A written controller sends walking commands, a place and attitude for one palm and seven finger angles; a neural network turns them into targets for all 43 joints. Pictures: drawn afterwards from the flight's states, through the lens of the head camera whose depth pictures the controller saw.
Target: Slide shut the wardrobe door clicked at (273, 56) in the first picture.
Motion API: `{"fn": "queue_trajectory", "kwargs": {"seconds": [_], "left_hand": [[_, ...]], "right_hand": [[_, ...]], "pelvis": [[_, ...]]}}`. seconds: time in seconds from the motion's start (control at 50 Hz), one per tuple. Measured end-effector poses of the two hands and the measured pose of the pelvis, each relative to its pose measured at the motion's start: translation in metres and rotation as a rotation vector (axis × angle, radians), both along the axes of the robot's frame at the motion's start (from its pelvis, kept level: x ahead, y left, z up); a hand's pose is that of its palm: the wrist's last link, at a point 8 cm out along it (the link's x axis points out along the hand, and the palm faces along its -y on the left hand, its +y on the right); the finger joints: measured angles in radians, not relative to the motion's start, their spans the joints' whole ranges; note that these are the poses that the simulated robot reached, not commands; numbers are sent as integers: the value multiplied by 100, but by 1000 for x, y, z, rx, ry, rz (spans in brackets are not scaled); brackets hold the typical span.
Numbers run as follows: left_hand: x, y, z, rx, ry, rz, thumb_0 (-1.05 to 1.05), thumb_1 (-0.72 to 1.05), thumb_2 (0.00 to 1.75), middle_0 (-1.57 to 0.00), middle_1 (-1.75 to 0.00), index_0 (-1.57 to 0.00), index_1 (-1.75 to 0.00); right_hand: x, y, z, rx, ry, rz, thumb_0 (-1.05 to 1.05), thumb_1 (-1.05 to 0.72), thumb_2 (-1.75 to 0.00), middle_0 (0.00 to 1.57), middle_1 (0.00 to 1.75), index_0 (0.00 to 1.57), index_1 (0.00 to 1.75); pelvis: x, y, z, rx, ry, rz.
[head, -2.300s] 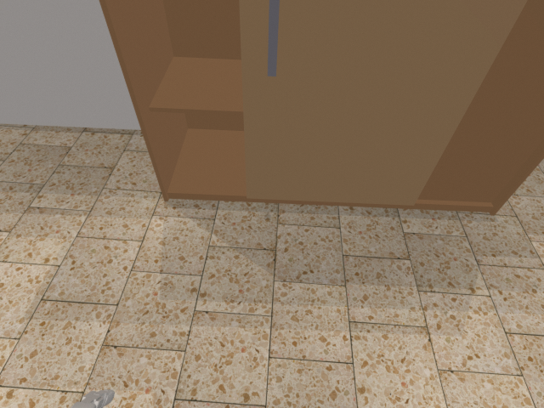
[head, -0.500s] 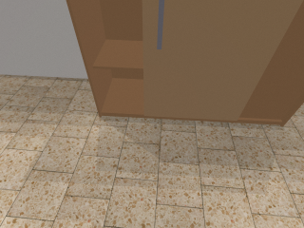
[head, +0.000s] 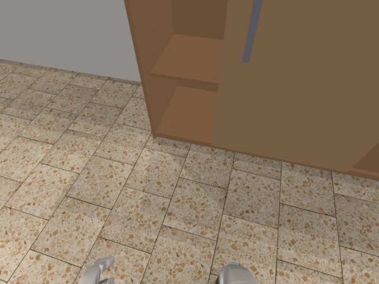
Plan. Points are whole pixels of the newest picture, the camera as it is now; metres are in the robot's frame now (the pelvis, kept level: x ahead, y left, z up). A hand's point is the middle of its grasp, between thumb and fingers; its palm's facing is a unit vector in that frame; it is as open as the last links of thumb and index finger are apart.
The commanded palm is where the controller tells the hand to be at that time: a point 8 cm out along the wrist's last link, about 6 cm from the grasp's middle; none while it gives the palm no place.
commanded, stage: walk to a spot facing it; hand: right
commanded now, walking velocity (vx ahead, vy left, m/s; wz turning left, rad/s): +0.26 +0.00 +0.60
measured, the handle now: (254, 19) +0.92 -0.24 +0.10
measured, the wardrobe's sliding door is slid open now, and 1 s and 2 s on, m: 0.39 0.39 0.39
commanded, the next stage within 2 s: none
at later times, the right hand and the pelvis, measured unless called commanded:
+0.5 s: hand (255, 198) +0.35 -0.19 -0.14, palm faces -0.34 +0.91 -0.24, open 7.4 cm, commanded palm none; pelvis +0.14 -0.05 +0.00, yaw +19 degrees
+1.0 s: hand (257, 190) +0.40 -0.21 -0.18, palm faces -0.53 +0.83 -0.17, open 7.4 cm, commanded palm none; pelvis +0.22 -0.08 +0.00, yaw +36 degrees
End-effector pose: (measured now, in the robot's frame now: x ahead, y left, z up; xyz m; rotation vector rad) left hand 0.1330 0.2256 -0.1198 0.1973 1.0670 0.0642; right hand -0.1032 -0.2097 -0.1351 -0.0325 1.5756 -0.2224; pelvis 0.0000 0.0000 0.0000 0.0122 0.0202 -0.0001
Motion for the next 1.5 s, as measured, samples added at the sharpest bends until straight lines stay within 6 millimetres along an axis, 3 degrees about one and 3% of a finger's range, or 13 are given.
{"fn": "queue_trajectory", "kwargs": {"seconds": [0.1,0.18,0.26,0.4,0.54,0.62,0.7,0.86,0.98,1.1,1.2,1.38,1.5], "left_hand": [[54,-28,-2,32,-128,34,0,91,90,-20,-30,-21,-30],[40,-36,3,43,-81,117,0,91,90,-20,-30,-21,-30],[4,-39,4,50,32,230,-1,91,90,-20,-30,-21,-30],[-57,-30,-3,64,191,420,-1,93,90,-20,-30,-21,-30],[-99,-30,-26,9,313,561,0,91,90,-20,-30,-20,-30],[-99,-28,-35,-11,353,600,0,91,90,-19,-30,-20,-30],[-68,-24,-26,-3,286,627,0,91,90,-19,-30,-20,-30],[1,-29,-6,60,98,651,0,91,90,-20,-30,-20,-30],[15,-55,11,98,70,677,0,91,90,-20,-30,-21,-30],[5,-80,21,81,104,758,0,91,90,-20,-30,-21,-30],[-21,-101,15,45,148,852,0,90,90,-20,-30,-21,-30],[-93,-134,-13,-55,249,1040,0,90,90,-20,-30,-21,-30],[-132,-135,-37,-96,289,1120,0,91,90,-20,-30,-21,-30]], "right_hand": [[70,-55,-28,-14,-16,56,1,-90,-90,21,30,20,30],[167,-91,-25,-48,-145,161,1,-91,-90,20,30,20,30],[270,-103,-6,-64,-317,257,1,-91,-90,20,30,20,30],[403,-74,19,-46,-480,446,1,-91,-90,20,30,19,30],[483,-5,20,-3,-555,626,1,-91,-90,20,30,19,30],[497,20,14,18,-583,664,1,-91,-90,20,30,20,30],[490,21,11,27,-507,682,1,-91,-90,21,30,20,30],[495,-12,-11,55,-383,706,1,-90,-90,21,30,20,30],[517,-41,-18,65,-335,726,1,-91,-90,21,30,20,30],[535,-48,-7,67,-305,776,1,-91,-90,20,30,20,30],[549,-33,-4,72,-291,847,1,-91,-90,20,30,20,30],[574,46,4,103,-380,1039,1,-91,-90,20,30,20,30],[577,93,11,110,-503,1132,1,-91,-90,20,30,20,30]], "pelvis": [[44,-32,-21,17,-23,79],[67,-43,-12,16,-36,138],[87,-52,0,17,-32,185],[119,-58,3,6,-30,272],[148,-40,-11,-6,-25,359],[157,-33,-17,6,-29,394],[168,-35,-9,8,-26,446],[194,-60,-10,14,-5,542],[213,-80,-5,35,-9,618],[226,-88,8,51,-4,688],[230,-91,9,47,-7,748],[218,-80,-1,20,-17,870],[205,-68,-14,13,-25,935]]}}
